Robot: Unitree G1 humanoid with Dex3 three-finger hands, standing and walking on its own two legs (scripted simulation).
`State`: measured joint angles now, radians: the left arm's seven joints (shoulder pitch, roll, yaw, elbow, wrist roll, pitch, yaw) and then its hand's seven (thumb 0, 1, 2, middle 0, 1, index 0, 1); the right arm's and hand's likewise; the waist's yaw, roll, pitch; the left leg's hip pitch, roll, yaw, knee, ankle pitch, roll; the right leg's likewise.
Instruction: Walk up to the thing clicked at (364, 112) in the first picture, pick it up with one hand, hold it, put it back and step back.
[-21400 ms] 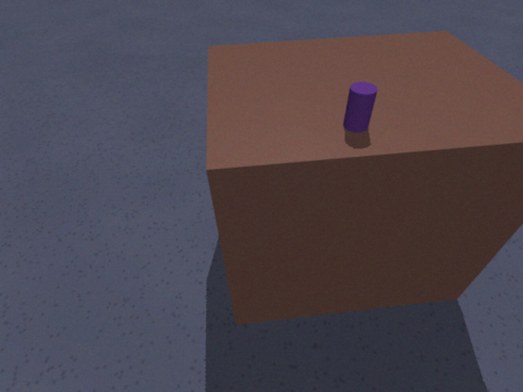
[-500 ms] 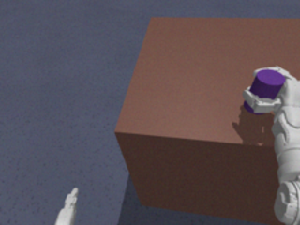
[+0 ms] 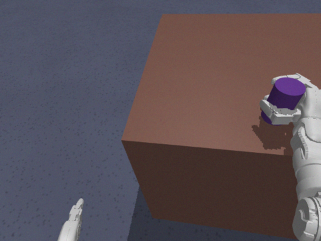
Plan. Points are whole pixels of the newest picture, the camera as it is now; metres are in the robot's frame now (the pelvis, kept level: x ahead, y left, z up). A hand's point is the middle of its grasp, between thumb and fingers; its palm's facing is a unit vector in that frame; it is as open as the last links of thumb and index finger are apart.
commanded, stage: loosen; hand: right
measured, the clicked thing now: (281, 102) +0.46 -0.21 +0.11
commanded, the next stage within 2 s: open in 0.08 s
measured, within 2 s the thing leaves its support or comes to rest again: neither
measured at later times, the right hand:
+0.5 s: hand (279, 101) +0.47 -0.20 +0.11, palm faces +0.19 +0.98 +0.00, open 11.5 cm
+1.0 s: hand (317, 67) +0.47 -0.24 +0.20, palm faces +0.26 +0.96 -0.03, open 17.0 cm
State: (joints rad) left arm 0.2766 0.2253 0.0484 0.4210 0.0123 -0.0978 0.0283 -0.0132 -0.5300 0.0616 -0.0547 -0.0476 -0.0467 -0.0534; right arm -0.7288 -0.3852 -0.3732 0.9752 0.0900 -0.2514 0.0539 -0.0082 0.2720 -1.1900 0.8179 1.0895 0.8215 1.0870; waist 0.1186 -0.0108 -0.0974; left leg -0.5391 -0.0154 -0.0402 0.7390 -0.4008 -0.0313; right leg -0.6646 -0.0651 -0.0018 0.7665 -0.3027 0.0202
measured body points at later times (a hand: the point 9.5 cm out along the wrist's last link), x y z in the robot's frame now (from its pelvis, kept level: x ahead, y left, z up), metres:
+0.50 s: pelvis -0.01 +0.00 +0.00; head +0.05 -0.01 +0.44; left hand +0.14 +0.27 -0.06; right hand +0.45 -0.26 +0.11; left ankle -0.02 +0.14 -0.71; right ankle +0.04 -0.13 -0.71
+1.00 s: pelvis +0.01 +0.00 +0.01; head +0.04 +0.00 +0.45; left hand +0.15 +0.27 -0.06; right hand +0.45 -0.29 +0.20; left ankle -0.02 +0.14 -0.71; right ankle +0.04 -0.13 -0.71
